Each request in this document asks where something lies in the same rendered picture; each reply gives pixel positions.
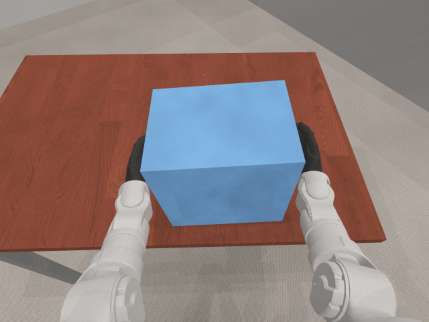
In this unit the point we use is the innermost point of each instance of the left robot hand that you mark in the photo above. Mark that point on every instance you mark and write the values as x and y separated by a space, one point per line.
134 163

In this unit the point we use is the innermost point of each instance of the right robot hand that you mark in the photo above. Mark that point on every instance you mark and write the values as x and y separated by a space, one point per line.
310 148

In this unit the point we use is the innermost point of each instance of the robot right upper arm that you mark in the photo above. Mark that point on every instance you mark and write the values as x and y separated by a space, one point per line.
346 292

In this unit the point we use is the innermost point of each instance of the left robot forearm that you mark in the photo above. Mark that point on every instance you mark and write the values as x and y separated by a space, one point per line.
125 242

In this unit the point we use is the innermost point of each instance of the carton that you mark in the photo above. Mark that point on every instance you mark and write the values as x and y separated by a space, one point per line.
221 154

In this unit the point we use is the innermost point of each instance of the table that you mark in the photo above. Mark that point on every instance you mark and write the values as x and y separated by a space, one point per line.
68 125

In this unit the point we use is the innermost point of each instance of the right robot forearm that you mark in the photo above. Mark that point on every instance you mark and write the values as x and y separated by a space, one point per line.
323 230

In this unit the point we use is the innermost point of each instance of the robot left upper arm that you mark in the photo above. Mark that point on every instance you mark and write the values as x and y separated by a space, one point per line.
116 298

